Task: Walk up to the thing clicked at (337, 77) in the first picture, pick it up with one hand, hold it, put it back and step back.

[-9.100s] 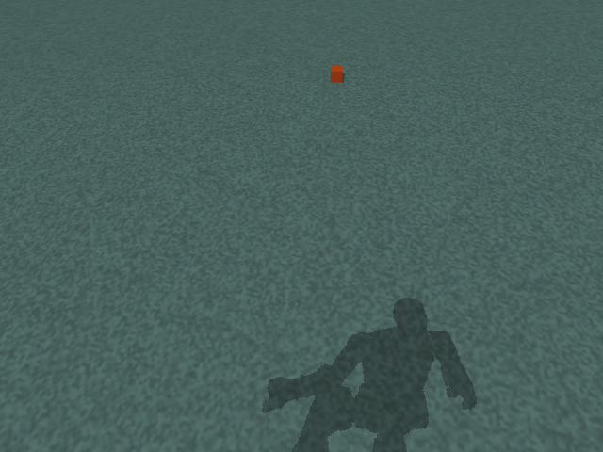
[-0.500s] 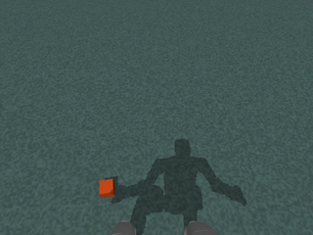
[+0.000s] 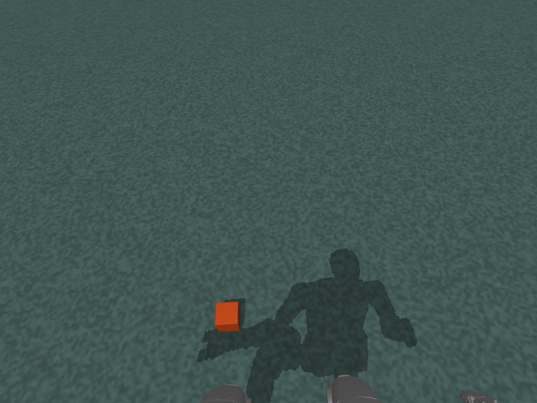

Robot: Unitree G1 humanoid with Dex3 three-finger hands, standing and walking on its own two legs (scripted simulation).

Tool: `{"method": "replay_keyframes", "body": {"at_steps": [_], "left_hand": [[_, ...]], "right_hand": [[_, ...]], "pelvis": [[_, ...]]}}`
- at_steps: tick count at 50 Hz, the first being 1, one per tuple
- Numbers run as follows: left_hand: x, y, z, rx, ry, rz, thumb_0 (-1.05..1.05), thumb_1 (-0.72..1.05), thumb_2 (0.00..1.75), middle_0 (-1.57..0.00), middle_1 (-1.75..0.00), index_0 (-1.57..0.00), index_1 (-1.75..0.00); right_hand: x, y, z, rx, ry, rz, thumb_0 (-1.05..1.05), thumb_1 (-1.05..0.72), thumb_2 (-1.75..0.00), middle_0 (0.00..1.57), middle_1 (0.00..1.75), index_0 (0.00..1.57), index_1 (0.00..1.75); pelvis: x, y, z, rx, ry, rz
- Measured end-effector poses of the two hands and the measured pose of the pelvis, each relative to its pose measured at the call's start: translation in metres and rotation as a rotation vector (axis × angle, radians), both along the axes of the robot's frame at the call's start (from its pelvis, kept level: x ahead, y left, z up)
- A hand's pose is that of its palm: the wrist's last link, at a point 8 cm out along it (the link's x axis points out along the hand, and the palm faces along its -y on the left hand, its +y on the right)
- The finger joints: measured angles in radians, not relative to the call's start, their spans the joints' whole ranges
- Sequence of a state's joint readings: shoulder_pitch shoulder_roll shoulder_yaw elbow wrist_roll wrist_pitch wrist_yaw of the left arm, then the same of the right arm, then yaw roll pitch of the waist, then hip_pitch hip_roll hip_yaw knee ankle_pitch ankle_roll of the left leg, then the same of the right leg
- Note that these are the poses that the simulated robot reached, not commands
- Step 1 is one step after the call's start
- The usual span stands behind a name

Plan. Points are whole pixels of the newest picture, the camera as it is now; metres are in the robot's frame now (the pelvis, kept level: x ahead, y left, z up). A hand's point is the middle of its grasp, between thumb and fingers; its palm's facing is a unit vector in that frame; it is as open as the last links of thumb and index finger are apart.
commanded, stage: stand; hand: left
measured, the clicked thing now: (228, 317) +0.48 +0.21 -0.70
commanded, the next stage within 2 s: walk up in 2.00 s
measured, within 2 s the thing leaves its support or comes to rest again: neither
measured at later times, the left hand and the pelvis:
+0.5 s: hand out of the picture +0.12 +0.27 -0.11, palm faces -0.02 -0.94 -0.34, open 7.3 cm; pelvis +0.02 +0.01 +0.04, yaw +0 degrees
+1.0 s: hand out of the picture +0.11 +0.26 -0.11, palm faces -0.03 -0.94 -0.34, open 7.3 cm; pelvis +0.03 +0.01 +0.05, yaw +0 degrees
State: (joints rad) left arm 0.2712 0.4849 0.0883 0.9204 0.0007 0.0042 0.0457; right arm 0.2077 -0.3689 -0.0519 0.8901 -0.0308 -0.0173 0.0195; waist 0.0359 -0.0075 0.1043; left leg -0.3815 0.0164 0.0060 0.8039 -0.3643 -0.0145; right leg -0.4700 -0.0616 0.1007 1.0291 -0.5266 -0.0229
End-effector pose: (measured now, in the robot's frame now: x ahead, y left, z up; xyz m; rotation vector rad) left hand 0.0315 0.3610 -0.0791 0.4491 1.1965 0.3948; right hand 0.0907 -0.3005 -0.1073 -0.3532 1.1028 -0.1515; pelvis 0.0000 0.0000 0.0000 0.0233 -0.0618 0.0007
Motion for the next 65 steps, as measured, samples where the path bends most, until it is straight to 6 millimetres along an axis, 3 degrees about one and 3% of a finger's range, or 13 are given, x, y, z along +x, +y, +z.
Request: {"method": "replay_keyframes", "body": {"at_steps": [8, 12, 21, 30, 46, 65], "left_hand": [[0.018, -0.061, -0.026, -0.199, -0.018, -0.078, 0.00, 0.91, 0.90, -0.20, -0.30, -0.21, -0.30], [0.027, -0.074, -0.026, -0.251, 0.002, -0.109, 0.00, 0.90, 0.90, -0.20, -0.30, -0.21, -0.30], [0.067, -0.059, -0.005, -0.237, -0.050, -0.112, 0.00, 0.90, 0.90, -0.20, -0.30, -0.21, -0.30], [0.089, -0.043, 0.012, -0.186, -0.057, -0.112, 0.00, 0.91, 0.90, -0.20, -0.30, -0.21, -0.30], [0.080, -0.053, 0.006, -0.209, 0.010, -0.087, 0.00, 0.91, 0.90, -0.20, -0.30, -0.21, -0.30], [0.080, -0.059, 0.005, -0.214, 0.019, -0.077, 0.00, 0.91, 0.90, -0.20, -0.30, -0.21, -0.30]], "right_hand": [[-0.006, -0.012, 0.019, -0.043, 0.009, -0.077, 0.01, -0.90, -0.90, 0.20, 0.30, 0.20, 0.30], [-0.009, -0.009, 0.025, -0.035, 0.007, -0.105, 0.01, -0.91, -0.90, 0.20, 0.30, 0.20, 0.30], [-0.020, 0.008, 0.031, -0.004, 0.086, -0.105, 0.01, -0.91, -0.90, 0.20, 0.30, 0.20, 0.30], [-0.002, 0.018, 0.029, 0.028, 0.082, -0.098, 0.01, -0.91, -0.90, 0.20, 0.30, 0.20, 0.30], [0.023, 0.015, 0.033, 0.025, 0.085, -0.083, 0.01, -0.91, -0.90, 0.20, 0.30, 0.20, 0.30], [0.024, 0.011, 0.033, 0.023, 0.111, -0.085, 0.01, -0.91, -0.90, 0.20, 0.30, 0.20, 0.30]], "pelvis": [[0.004, 0.000, 0.011, -0.024, -0.017, 0.005], [0.007, 0.006, 0.019, -0.010, -0.019, 0.000], [0.018, 0.011, 0.035, -0.014, -0.006, -0.009], [0.024, 0.013, 0.041, -0.015, -0.006, -0.006], [0.032, 0.011, 0.045, -0.016, 0.011, -0.005], [0.037, 0.006, 0.046, -0.020, 0.020, 0.001]]}}
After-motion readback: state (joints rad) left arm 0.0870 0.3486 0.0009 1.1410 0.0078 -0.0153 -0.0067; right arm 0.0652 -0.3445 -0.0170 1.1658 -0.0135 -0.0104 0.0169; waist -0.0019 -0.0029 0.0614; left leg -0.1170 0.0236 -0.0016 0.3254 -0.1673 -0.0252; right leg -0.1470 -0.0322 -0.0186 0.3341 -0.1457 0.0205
